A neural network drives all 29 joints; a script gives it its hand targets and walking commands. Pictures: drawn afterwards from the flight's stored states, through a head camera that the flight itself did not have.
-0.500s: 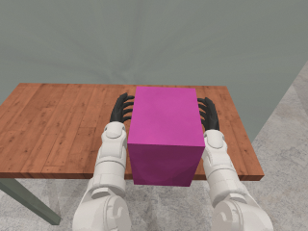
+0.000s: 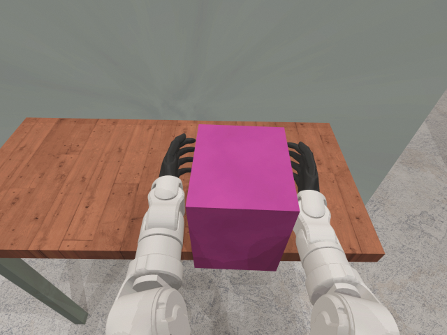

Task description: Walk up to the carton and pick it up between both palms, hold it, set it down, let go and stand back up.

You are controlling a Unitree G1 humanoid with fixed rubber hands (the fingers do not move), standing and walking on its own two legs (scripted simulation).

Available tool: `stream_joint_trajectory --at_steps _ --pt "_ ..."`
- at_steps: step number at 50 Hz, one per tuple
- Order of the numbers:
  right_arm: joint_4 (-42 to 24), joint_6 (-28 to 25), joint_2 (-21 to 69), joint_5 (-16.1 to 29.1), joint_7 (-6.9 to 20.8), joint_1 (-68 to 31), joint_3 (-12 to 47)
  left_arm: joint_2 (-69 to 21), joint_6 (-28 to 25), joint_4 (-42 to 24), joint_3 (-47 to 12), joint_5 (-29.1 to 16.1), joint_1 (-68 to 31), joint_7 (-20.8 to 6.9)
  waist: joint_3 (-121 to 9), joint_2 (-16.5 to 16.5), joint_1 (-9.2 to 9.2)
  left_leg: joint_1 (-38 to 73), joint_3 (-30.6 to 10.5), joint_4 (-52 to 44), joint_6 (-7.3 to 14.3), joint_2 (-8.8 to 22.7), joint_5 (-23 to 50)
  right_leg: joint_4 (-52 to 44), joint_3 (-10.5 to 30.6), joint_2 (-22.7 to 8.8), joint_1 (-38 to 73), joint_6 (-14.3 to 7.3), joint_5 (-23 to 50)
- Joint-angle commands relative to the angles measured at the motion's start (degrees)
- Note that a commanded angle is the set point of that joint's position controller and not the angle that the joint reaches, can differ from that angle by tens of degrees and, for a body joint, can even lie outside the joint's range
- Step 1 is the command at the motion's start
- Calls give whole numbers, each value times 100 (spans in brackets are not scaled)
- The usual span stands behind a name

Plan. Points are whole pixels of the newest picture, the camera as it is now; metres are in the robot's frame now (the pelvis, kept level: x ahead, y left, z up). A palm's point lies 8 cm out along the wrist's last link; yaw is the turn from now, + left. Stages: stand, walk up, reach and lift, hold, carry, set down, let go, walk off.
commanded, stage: reach and lift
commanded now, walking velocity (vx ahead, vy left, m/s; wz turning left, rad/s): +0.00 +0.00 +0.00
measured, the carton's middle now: (238, 199) +0.36 -0.02 +0.05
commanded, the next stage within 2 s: none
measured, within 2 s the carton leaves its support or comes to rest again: leaves its support in 0.62 s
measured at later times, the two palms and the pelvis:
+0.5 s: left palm (171, 175) +0.39 +0.10 +0.09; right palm (306, 185) +0.36 -0.15 +0.08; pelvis +0.00 +0.00 +0.00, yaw +0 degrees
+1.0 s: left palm (176, 173) +0.38 +0.09 +0.11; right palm (315, 187) +0.35 -0.16 +0.09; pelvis -0.03 -0.02 +0.00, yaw +0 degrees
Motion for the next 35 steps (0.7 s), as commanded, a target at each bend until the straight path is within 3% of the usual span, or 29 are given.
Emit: stream_joint_trajectory --at_steps 1,20,30,32,35 --pt "-380 -288 2384 -224 726 -2890 1746 -2648 -202 -42 -1626 -106 -2397 -692 -2378 172 -49 296 305 -101 -291 -27 1591 282 -371 97 1124 329 2355" --pt "-362 -336 2403 -137 644 -3032 1780 -2768 -194 33 -1725 -151 -2506 -665 -2519 218 -90 207 252 -139 -270 -15 1417 212 -396 83 939 291 2167" --pt "-191 -1410 2604 -217 658 -3901 2059 -3328 -1164 -524 -2530 -261 -3620 -194 -3895 498 -90 997 136 361 -539 239 3167 320 -538 205 683 7 2727" --pt "53 -1641 2616 -328 607 -3967 2017 -3307 -1360 -464 -2491 -193 -3677 -194 -3775 414 -99 750 144 296 -471 215 2964 331 -500 158 836 29 2788" --pt "597 -1900 2538 -528 532 -3915 1823 -3057 -1544 -35 -2157 6 -3496 -351 -3079 219 -49 114 245 -40 -268 101 1912 329 -420 27 1231 134 2650"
